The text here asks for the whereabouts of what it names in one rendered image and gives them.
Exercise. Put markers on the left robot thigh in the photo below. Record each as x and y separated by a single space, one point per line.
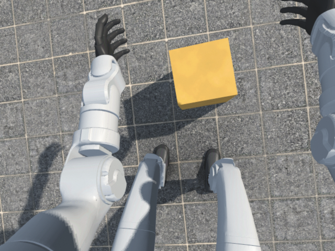
136 229

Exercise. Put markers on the right robot upper arm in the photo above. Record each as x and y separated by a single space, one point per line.
322 143

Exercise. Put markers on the left robot forearm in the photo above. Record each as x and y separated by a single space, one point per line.
98 126

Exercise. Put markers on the robot left foot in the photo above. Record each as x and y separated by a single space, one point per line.
163 152

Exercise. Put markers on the right robot forearm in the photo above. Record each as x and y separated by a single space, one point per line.
322 39

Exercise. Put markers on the left robot upper arm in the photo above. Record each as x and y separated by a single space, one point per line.
89 186

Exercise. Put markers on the carton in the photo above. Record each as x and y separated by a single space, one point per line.
203 74

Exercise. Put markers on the robot left hand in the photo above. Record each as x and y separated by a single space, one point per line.
103 40

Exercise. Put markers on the robot right hand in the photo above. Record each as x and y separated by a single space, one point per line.
311 13

